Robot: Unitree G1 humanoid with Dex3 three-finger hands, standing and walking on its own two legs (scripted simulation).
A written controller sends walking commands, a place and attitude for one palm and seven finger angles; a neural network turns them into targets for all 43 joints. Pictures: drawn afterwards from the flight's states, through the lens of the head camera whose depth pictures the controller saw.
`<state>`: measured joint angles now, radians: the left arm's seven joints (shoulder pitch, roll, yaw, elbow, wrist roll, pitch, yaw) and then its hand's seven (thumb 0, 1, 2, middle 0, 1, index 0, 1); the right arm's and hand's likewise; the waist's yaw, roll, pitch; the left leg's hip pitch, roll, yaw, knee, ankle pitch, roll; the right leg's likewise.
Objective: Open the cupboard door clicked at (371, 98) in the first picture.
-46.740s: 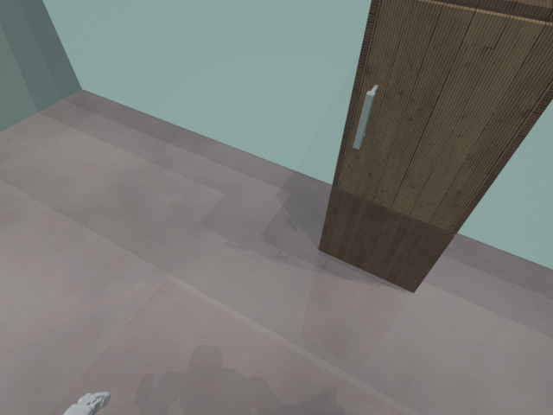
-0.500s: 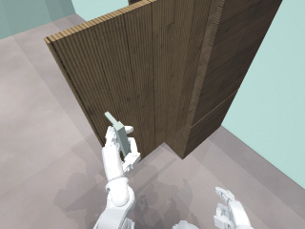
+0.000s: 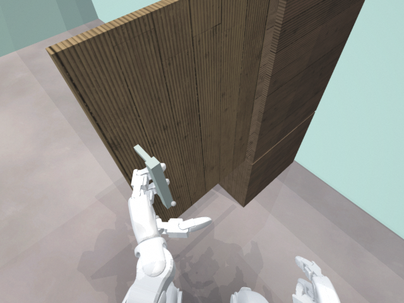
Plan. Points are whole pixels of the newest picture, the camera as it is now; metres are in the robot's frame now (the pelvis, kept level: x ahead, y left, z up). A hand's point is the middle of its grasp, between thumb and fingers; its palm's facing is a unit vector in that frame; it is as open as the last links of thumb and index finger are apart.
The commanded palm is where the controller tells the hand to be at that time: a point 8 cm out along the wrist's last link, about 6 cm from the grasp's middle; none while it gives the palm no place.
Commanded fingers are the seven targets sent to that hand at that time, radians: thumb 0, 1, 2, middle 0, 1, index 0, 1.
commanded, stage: open thumb and fingers to let go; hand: left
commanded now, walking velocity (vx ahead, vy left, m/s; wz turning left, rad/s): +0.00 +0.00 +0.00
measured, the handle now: (155, 179) +0.35 +0.10 +0.05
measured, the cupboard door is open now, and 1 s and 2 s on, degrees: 91 92 92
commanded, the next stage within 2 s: slide the hand sideways off the handle in 0.24 s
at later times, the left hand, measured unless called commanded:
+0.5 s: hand (168, 216) +0.28 +0.07 +0.03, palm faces -0.11 -0.99 -0.09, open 16.2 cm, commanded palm +0.26 +0.11 +0.04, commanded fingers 0.00 -0.50 0.30 -0.15 -0.30 -0.15 -0.30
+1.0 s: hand (148, 234) +0.24 +0.10 +0.04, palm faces -0.08 -1.00 +0.03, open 16.3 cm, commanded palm +0.22 +0.15 +0.04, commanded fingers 0.00 -0.50 0.30 -0.15 -0.30 -0.15 -0.30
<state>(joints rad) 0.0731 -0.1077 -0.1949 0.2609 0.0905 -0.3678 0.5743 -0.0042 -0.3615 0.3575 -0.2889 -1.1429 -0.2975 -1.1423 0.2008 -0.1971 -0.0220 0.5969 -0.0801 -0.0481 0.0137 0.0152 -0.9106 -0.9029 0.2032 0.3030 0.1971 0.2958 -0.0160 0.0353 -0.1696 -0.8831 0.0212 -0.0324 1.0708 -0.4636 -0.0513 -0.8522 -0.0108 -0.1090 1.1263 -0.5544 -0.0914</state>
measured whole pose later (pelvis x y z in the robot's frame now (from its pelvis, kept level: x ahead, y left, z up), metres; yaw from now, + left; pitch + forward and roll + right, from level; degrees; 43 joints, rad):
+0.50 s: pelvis -0.01 +0.04 -0.01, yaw -1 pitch +15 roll +0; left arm 0.03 0.04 -0.27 0.27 0.06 -0.41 0.21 -0.02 -0.49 0.30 -0.22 -0.38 -0.14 -0.40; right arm 0.21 -0.20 0.00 0.53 -0.05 -0.03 0.03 0.01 -0.91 -0.90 0.21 0.30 0.20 0.30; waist -0.01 0.04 -0.15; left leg -0.92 0.01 -0.01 1.14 -0.48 -0.01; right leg -0.86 -0.02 -0.09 1.15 -0.54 -0.04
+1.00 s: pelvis -0.01 +0.06 -0.01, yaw -2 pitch +14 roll -1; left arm 0.28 0.03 -0.29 0.00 0.02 -0.37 0.18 -0.02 -0.50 0.30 -0.15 -0.31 -0.16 -0.30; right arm 0.23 -0.19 0.03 0.42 -0.01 0.01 0.03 0.02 -0.91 -0.90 0.20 0.30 0.20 0.30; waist 0.00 0.04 -0.14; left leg -0.91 0.01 0.02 1.17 -0.51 0.03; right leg -0.86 -0.03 -0.06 1.15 -0.55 -0.01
